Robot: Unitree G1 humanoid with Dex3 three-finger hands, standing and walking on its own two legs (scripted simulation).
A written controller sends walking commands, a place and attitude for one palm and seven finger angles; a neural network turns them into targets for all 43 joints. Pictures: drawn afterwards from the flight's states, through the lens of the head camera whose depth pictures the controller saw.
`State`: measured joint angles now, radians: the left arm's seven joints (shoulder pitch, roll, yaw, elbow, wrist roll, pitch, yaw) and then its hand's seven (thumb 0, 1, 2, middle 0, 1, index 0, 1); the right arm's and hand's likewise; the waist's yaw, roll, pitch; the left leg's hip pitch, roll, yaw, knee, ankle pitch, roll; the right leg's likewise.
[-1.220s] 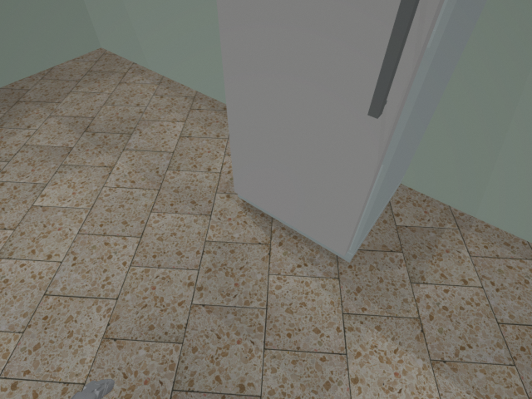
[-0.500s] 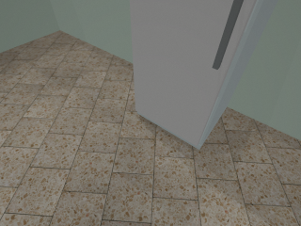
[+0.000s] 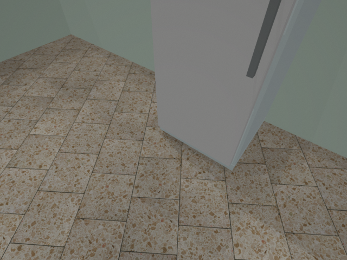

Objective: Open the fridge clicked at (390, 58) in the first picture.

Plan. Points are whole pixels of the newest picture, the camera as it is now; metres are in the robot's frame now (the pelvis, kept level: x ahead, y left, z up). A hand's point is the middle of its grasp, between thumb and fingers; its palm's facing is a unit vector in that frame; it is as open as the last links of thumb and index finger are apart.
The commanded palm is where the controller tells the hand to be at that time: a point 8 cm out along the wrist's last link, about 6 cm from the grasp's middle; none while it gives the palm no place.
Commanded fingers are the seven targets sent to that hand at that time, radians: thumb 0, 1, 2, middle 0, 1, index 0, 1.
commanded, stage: look at it before walking up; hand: right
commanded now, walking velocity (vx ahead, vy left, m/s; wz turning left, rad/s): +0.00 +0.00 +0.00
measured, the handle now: (265, 35) +0.79 -0.26 +0.16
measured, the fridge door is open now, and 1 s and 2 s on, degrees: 0 0 0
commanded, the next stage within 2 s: turn to face it in 0.42 s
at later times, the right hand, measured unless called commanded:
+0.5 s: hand out of the picture +0.09 -0.26 -0.15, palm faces -0.02 +0.94 -0.34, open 7.4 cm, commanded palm none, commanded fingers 0.00 -0.90 -0.90 0.20 0.30 0.20 0.30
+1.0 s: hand out of the picture +0.00 -0.27 -0.21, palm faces +0.22 +0.95 -0.22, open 7.4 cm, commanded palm none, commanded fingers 0.00 -0.90 -0.90 0.20 0.30 0.20 0.30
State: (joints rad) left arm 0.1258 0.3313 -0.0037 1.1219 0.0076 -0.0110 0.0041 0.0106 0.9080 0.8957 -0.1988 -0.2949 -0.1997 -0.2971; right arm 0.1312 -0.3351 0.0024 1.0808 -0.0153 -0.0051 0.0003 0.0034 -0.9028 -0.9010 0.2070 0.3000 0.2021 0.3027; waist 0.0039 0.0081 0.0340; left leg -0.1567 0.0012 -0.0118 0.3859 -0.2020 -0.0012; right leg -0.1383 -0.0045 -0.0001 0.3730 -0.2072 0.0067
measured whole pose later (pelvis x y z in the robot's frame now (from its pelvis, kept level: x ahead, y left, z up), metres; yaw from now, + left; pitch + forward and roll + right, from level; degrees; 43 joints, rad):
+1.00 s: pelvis -0.02 -0.05 -0.03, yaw -13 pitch -1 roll +1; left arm 0.22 0.21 0.03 0.99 0.01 0.03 -0.01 0.01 0.91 0.90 -0.20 -0.29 -0.20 -0.30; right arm 0.17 -0.26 -0.05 0.95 -0.02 0.07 -0.02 0.00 -0.90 -0.90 0.21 0.30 0.20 0.30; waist 0.02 0.06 0.11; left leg -0.39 0.12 0.06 0.96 -0.52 -0.06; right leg -0.34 0.03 -0.05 0.70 -0.33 -0.06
